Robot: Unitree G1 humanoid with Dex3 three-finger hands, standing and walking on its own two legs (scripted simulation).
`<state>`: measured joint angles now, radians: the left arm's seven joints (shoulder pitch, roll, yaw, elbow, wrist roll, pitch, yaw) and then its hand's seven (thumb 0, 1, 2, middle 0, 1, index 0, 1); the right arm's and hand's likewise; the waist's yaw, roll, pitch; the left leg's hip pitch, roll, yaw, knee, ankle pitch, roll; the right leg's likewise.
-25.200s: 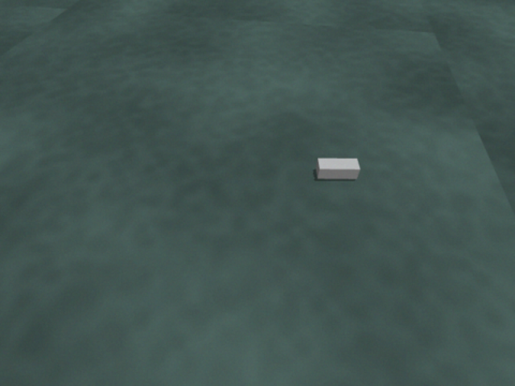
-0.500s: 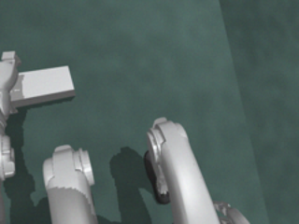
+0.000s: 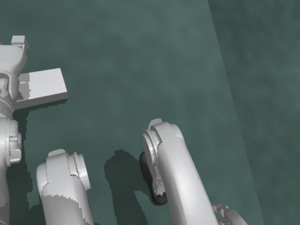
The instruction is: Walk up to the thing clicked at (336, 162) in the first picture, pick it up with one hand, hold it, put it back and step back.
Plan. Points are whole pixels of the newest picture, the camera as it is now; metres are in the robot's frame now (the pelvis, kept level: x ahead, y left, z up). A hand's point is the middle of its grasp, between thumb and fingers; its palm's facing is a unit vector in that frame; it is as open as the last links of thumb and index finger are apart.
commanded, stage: approach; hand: left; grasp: from above
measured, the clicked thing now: (29, 90) +0.53 +0.22 -0.29
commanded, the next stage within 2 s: rest palm in 0.34 s
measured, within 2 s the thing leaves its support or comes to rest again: neither
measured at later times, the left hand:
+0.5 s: hand (7, 91) +0.49 +0.24 -0.18, palm faces -0.46 -0.05 -0.89, open 13.6 cm
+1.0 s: hand (23, 90) +0.51 +0.22 -0.24, palm faces -0.43 -0.06 -0.90, open 13.6 cm
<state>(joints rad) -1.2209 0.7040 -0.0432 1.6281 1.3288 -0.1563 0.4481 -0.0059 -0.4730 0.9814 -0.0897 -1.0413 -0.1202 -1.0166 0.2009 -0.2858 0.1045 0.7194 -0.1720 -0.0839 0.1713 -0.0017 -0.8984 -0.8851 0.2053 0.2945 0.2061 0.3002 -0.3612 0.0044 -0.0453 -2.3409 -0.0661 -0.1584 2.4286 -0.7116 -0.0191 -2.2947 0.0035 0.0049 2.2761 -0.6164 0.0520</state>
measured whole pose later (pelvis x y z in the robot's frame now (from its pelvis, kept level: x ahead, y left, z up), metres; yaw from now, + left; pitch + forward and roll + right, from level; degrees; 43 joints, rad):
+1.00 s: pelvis +0.00 +0.00 -0.02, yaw -3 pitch +33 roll -12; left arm -1.18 0.86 0.09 1.72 1.36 -0.14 0.58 0.00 -0.43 0.94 -0.06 -1.06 -0.11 -1.01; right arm 0.23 -0.32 0.19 0.65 -0.22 -0.15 0.23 0.00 -0.90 -0.89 0.20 0.29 0.21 0.30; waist -0.44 -0.05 0.10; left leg -2.37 -0.06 -0.19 2.51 -0.73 -0.02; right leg -2.32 0.02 -0.02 2.32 -0.61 0.07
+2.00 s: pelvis +0.00 +0.01 -0.02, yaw -6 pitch +30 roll -16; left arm -1.21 0.98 0.06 1.78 1.32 -0.14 0.61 0.00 -0.43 1.03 -0.11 -1.07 -0.12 -1.06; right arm 0.20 -0.37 0.31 0.59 -0.25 -0.23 0.30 0.00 -0.90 -0.89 0.20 0.29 0.20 0.30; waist -0.49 -0.10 0.20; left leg -2.33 -0.05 -0.26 2.53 -0.74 -0.01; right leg -2.25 0.02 -0.09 2.29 -0.59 0.08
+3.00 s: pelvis -0.01 +0.01 -0.01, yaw -7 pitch +30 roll -17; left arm -1.21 1.00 0.03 1.75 1.29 -0.15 0.59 0.00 -0.21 0.83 -0.39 -1.00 -0.37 -0.96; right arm 0.19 -0.37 0.34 0.58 -0.24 -0.21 0.26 0.00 -0.90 -0.90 0.20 0.29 0.20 0.30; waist -0.49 -0.10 0.21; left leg -2.33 -0.04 -0.26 2.50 -0.72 0.00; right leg -2.23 0.02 -0.10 2.25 -0.57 0.08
